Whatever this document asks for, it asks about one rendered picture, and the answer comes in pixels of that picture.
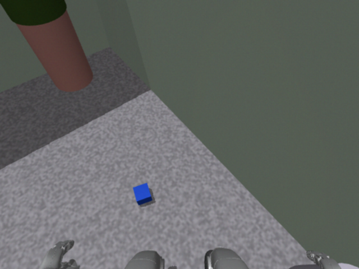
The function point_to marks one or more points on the left robot hand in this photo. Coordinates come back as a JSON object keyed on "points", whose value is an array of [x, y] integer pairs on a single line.
{"points": [[53, 257]]}

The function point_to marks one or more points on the right robot hand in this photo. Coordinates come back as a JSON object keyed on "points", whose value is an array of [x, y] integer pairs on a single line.
{"points": [[322, 260]]}

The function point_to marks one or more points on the potted plant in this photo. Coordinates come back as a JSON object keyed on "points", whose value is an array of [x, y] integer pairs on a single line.
{"points": [[48, 29]]}

